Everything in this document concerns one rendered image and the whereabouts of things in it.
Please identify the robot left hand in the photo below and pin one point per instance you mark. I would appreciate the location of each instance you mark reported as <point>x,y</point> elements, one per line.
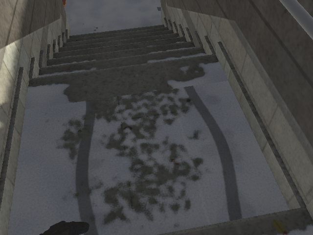
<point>67,228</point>

